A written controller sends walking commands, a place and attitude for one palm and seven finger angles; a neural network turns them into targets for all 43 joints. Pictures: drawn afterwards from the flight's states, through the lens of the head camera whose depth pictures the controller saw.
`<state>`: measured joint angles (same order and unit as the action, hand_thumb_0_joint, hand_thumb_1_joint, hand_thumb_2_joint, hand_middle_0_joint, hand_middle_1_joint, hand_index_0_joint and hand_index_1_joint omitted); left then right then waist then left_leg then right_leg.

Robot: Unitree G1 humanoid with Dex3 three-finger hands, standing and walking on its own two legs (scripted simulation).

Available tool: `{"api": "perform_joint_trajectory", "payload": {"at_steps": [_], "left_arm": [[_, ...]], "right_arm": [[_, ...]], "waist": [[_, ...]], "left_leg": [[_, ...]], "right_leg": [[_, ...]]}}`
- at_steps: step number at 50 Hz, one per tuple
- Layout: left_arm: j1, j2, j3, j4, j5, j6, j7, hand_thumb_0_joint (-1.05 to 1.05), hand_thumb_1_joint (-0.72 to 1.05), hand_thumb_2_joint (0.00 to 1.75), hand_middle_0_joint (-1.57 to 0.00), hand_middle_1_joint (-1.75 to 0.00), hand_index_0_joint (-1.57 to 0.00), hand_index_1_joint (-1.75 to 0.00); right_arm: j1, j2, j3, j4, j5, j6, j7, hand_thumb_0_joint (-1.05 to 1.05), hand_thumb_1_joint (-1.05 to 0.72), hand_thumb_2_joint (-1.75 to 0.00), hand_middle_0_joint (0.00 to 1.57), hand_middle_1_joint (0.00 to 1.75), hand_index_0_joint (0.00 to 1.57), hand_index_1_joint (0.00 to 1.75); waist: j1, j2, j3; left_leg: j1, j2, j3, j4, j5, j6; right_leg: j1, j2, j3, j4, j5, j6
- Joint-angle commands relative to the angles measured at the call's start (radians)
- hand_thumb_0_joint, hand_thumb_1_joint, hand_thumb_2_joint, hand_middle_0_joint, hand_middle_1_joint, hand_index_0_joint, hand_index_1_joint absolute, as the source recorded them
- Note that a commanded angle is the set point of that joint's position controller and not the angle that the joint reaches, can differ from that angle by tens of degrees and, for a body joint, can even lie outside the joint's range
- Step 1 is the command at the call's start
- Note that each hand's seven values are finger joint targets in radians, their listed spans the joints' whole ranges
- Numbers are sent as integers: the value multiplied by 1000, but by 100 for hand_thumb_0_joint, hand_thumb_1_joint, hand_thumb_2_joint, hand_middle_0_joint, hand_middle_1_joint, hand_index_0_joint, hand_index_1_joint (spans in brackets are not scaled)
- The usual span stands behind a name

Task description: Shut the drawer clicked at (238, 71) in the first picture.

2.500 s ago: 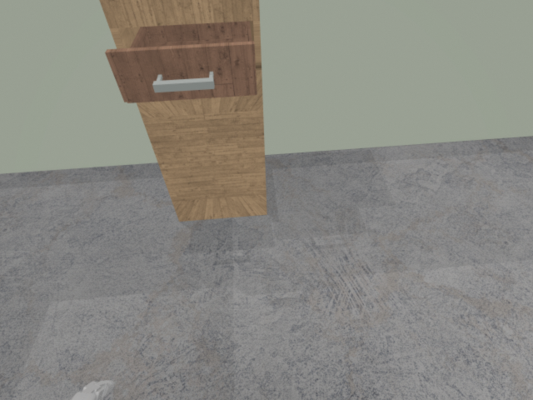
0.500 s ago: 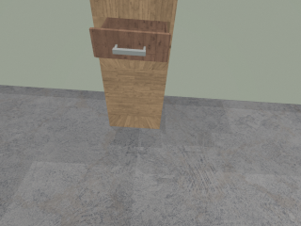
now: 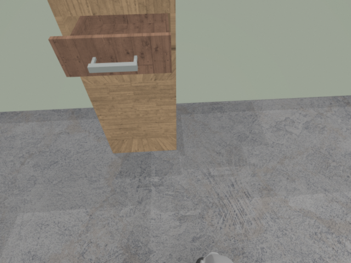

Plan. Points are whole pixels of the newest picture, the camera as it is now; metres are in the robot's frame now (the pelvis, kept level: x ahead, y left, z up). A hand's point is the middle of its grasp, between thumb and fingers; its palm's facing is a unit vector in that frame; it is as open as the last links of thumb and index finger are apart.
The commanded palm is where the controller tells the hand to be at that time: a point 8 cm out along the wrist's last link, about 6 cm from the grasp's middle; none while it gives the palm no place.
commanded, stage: take the last steps up to it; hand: left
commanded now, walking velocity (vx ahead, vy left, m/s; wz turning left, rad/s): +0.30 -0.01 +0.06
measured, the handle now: (114, 63) +0.70 +0.21 +0.07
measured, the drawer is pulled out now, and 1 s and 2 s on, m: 0.16 0.16 0.16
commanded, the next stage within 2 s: come to a stop and stand still in 0.60 s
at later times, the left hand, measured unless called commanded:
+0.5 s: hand out of the picture +0.08 +0.15 -0.17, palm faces +0.20 -0.97 -0.13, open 7.3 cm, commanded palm none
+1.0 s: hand (117, 203) +0.31 +0.18 -0.16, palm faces +0.07 -0.97 -0.24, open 7.3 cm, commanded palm none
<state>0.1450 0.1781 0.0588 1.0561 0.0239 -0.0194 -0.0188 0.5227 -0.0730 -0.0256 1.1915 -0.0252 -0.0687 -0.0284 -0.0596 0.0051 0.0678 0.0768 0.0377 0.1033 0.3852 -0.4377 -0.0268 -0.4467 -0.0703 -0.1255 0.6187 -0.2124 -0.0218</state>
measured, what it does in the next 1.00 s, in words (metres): walks ahead: right foot, then left foot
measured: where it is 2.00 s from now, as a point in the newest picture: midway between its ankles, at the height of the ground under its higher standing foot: outside the picture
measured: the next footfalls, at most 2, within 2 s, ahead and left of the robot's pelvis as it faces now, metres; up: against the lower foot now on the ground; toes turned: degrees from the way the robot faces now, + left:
right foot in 0.02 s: +0.15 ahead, -0.11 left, +0.00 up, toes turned -8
left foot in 0.52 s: +0.28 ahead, +0.12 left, +0.00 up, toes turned +13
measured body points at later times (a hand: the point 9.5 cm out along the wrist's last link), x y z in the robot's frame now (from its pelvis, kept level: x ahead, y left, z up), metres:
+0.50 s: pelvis +0.17 +0.00 +0.01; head +0.18 +0.02 +0.46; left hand +0.07 +0.20 -0.15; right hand +0.30 -0.22 -0.12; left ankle +0.23 +0.11 -0.72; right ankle +0.11 -0.11 -0.73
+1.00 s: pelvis +0.26 -0.01 +0.01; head +0.28 -0.02 +0.46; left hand +0.31 +0.23 -0.14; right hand +0.26 -0.21 -0.16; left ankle +0.24 +0.11 -0.72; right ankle +0.31 -0.11 -0.73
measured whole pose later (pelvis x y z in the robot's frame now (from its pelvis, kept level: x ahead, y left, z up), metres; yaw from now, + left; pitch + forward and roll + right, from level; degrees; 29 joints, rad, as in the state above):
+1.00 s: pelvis +0.26 -0.01 +0.01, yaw +3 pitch -2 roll +1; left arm 0.19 0.16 0.03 1.07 0.02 0.00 0.03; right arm 0.29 -0.11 -0.04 1.12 0.00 0.01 -0.03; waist -0.02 0.01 0.06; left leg -0.18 0.04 0.15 0.54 -0.33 0.00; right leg -0.30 -0.06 -0.08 0.57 -0.25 -0.01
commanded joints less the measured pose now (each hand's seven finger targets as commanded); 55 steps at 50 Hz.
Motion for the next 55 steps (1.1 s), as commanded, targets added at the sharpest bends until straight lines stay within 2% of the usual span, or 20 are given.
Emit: {"api": "perform_joint_trajectory", "payload": {"at_steps": [1, 2, 5, 8, 11, 20, 22, 24, 25, 26, 27, 28, 31, 34, 41, 44, 46, 48, 50, 55], "left_arm": [[437, 236, 67, 53, 9, -52, 26, 0, 90, 90, -20, -30, -20, -30], [456, 263, 61, 60, -11, -49, 29, 0, 90, 90, -20, -30, -20, -30], [197, 128, 28, -2, -8, -52, 36, 0, 90, 90, -20, -30, -20, -30], [153, 54, -1, -11, 0, -64, 37, 0, 90, 90, -20, -30, -20, -30], [166, 58, 5, -11, 6, -67, 40, 0, 90, 90, -20, -30, -20, -30], [305, 114, 5, 43, 6, -64, 32, 0, 90, 90, -20, -30, -20, -30], [310, 117, 8, 49, 6, -57, 33, 0, 90, 90, -20, -30, -20, -30], [291, 112, 9, 52, -1, -49, 34, 0, 90, 90, -20, -30, -20, -30], [290, 92, 3, 49, -3, -47, 31, 0, 90, 90, -20, -30, -20, -30], [312, 35, -7, 32, -12, -46, 25, 0, 90, 90, -20, -30, -20, -30], [271, 34, -13, 1, -7, -50, 28, 0, 90, 90, -20, -30, -20, -30], [248, 55, -4, 0, -1, -42, 31, 0, 90, 90, -20, -30, -20, -30], [244, 17, -3, 37, 2, -24, 21, 0, 90, 90, -20, -30, -20, -30], [295, -17, -1, 49, 5, -1, 24, 0, 90, 90, -20, -30, -20, -30], [215, -14, -23, 32, -5, 26, 48, 0, 90, 90, -20, -30, -20, -30], [203, 27, -15, 24, -4, 28, 53, 0, 90, 90, -20, -30, -20, -30], [213, 89, -7, 18, 0, 16, 59, 0, 90, 90, -20, -30, -20, -30], [183, 155, 1, 2, -3, 12, 58, 0, 90, 90, -20, -30, -20, -30], [179, 176, 13, -6, -3, 9, 66, 0, 90, 90, -20, -30, -20, -30], [91, 158, 33, -64, 1, 24, 80, 0, 90, 90, -20, -30, -20, -30]], "right_arm": [[44, -100, -16, -75, 20, -11, 8, 0, -90, -90, 20, 30, 20, 30], [-29, -121, -16, -99, 23, -3, 8, 0, -90, -90, 20, 30, 20, 30], [-118, -100, -34, -111, 9, 13, 20, 0, -90, -90, 20, 30, 20, 30], [-84, -75, -28, -92, -2, 45, 25, 0, -90, -90, 20, 30, 20, 30], [-124, -75, -34, -116, -3, 58, 34, 0, -90, -90, 20, 30, 20, 30], [-389, -118, -27, -221, 0, 34, 56, 0, -90, -90, 20, 30, 20, 30], [-391, -122, -25, -224, 1, 28, 54, 0, -90, -90, 20, 30, 20, 30], [-286, -139, -26, -189, -2, 19, 43, 0, -90, -90, 20, 30, 20, 30], [-160, -188, -37, -154, -6, 10, 36, 0, -90, -90, 20, 30, 20, 30], [-54, -292, -59, -132, -17, 3, 22, 0, -90, -90, 20, 30, 20, 30], [-1, -321, -60, -118, -1, 13, 10, 0, -90, -90, 20, 30, 20, 30], [-54, -294, -53, -128, 3, 21, 7, 0, -90, -90, 20, 30, 20, 30], [-204, -187, -21, -161, 9, 2, 0, 0, -90, -90, 20, 30, 20, 30], [-205, -157, -23, -160, 9, -7, -5, 0, -90, -90, 20, 30, 20, 30], [-232, -172, -10, -133, 4, 16, -17, 0, -90, -90, 20, 30, 20, 30], [-230, -177, -23, -117, 8, 39, -19, 0, -90, -90, 20, 30, 20, 30], [-208, -148, -25, -115, 15, 47, -15, 0, -90, -90, 20, 30, 20, 30], [-154, -115, -29, -115, 22, 66, -3, 0, -90, -90, 20, 30, 20, 30], [-149, -110, -37, -119, 20, 93, -6, 0, -90, -90, 20, 30, 20, 30], [-202, -126, -51, -143, 18, 111, 1, 0, -90, -90, 20, 30, 20, 30]], "waist": [[202, -275, -238], [201, -216, -239], [97, -63, -24], [32, -94, 23], [21, -76, 38], [100, -73, 39], [98, -68, 32], [44, -50, -10], [-3, 38, -72], [-29, 264, -153], [-36, 268, -154], [-17, 147, -112], [52, 45, -9], [81, 60, -47], [84, 120, -32], [92, 121, -12], [94, 10, -17], [60, -76, -49], [73, -252, -138], [81, -118, -120]], "left_leg": [[-602, -12, 30, 714, -5, 54], [-649, -6, -90, 909, -141, 71], [-652, 103, -119, 948, 78, 66], [-572, 116, -89, 832, 153, 34], [-566, 120, -60, 701, 194, 16], [-583, 80, -2, 326, 188, 28], [-511, 58, 13, 264, 165, 42], [-310, 19, 43, 131, 222, 55], [-118, 55, -13, 68, 275, 78], [65, 288, -313, -12, 394, 166], [99, 407, -459, -81, 546, 250], [7, 401, -384, -93, 469, 268], [-218, 308, -226, -157, 493, 209], [-245, 251, -110, -160, 581, 196], [-261, 225, -61, -80, 842, 176], [-277, 210, -66, -14, 684, 142], [-339, 123, -40, 66, 462, 66], [-370, 22, -2, 152, 138, 23], [-370, -2, 1, 366, -86, 4], [-478, 0, -103, 649, -71, -6]], "right_leg": [[714, -349, 507, -223, 30, -165], [646, -404, 621, -328, 33, -196], [293, -318, 391, -403, -100, -150], [130, -242, 180, -444, 32, -114], [100, -223, 126, -477, 10, -131], [338, -235, 134, -422, 137, -152], [343, -227, 124, -379, 178, -145], [294, -171, 61, -236, 232, -106], [215, -115, 9, -32, 217, -69], [5, 12, -72, 250, -89, -9], [-134, 55, -8, 466, -386, -2], [-143, 4, 49, 544, -373, -16], [-98, -55, 98, 555, -172, 9], [-40, -49, 84, 484, -94, 29], [126, -13, 64, 103, -51, 45], [209, -12, 59, -78, 34, 45], [285, -76, 164, -169, 379, 23], [291, -235, 249, -171, 669, -70], [329, -302, 313, -237, 769, -155], [299, -285, 257, -258, 586, -191]]}}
